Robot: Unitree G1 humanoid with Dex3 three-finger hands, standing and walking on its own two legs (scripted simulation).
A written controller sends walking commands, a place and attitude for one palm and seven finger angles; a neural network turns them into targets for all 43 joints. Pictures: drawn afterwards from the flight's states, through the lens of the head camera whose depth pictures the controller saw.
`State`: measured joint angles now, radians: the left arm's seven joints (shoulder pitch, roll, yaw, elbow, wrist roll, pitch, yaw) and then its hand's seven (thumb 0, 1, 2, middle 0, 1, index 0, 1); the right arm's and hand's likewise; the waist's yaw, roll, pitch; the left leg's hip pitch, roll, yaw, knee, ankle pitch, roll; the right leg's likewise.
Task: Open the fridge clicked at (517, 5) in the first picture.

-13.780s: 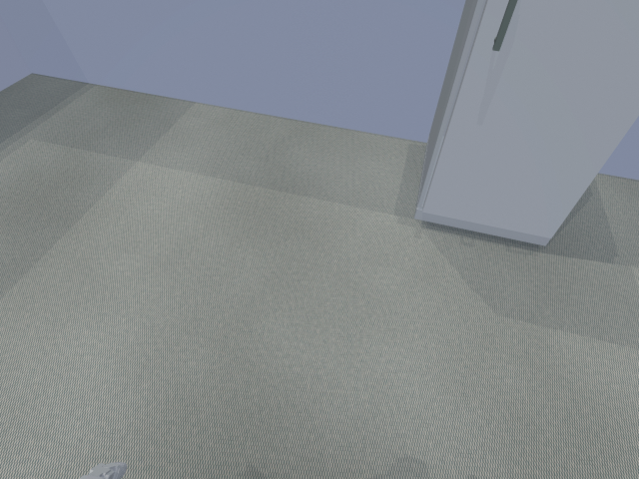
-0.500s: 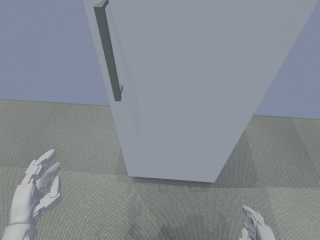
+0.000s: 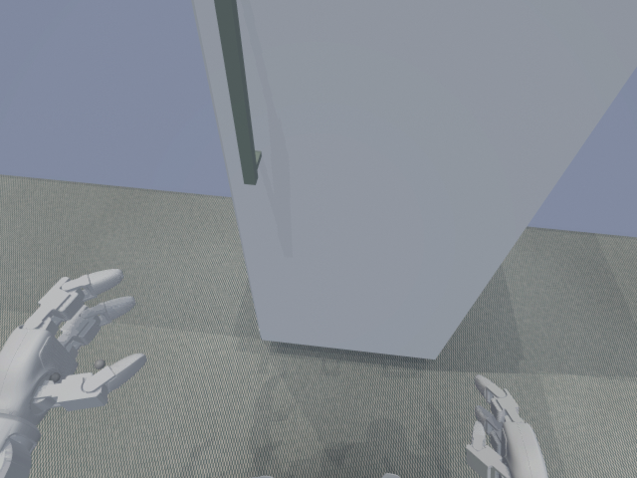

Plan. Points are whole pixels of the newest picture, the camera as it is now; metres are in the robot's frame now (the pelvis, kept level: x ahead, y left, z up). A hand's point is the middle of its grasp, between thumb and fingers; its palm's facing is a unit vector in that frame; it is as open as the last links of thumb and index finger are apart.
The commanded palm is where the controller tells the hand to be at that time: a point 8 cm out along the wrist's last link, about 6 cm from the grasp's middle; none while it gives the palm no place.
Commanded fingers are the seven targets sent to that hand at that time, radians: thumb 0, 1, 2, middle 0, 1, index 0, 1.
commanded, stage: raise the hand to about handle height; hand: left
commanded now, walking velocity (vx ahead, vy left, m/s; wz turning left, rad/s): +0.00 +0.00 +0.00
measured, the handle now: (243, 90) +0.53 +0.15 +0.21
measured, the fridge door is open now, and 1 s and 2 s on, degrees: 0 0 0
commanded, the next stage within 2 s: move the hooked fingers beside the handle in 1.38 s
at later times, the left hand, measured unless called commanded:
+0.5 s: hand (54, 280) +0.26 +0.28 +0.16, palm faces +0.04 -1.00 -0.08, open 13.3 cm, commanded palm +0.23 +0.32 +0.18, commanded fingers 0.00 -0.50 0.30 -0.30 -1.20 -0.30 -1.20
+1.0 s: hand (34, 190) +0.30 +0.28 +0.24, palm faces +0.04 -0.99 -0.09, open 14.0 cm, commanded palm +0.26 +0.32 +0.24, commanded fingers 0.00 -0.50 0.30 -0.30 -1.20 -0.30 -1.20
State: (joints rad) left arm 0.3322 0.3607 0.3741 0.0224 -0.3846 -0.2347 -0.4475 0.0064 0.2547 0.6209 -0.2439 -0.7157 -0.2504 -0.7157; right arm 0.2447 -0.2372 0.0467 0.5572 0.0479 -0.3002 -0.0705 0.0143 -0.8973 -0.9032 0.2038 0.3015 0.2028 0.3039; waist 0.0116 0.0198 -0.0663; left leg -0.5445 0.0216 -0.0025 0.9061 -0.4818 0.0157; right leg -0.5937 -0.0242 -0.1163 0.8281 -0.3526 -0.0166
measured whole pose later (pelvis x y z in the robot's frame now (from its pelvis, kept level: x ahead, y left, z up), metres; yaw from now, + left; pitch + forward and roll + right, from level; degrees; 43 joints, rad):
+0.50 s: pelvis +0.02 +0.01 +0.03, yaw +0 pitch +1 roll -2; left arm 0.13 0.41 0.43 0.02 -0.37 -0.01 -0.45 -0.01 -0.33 0.37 -0.28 -1.09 -0.29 -1.09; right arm 0.25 -0.26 0.07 0.59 0.06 -0.31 -0.10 0.01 -0.90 -0.90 0.20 0.30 0.20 0.30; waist 0.04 0.04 -0.05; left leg -0.27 0.00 0.01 0.65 -0.40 0.03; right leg -0.32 -0.03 -0.11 0.58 -0.27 0.00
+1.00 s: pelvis +0.02 -0.01 +0.04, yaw +0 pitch -1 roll -1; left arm -0.15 0.51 0.49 0.14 -0.35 0.21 -0.49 -0.01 -0.50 0.30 -0.30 -1.20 -0.30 -1.20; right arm 0.23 -0.27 0.09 0.60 0.09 -0.22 -0.09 0.01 -0.90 -0.90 0.20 0.30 0.20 0.30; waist 0.04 0.06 -0.04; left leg -0.15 0.00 0.01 0.49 -0.32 0.01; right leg -0.22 -0.02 -0.11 0.47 -0.22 -0.02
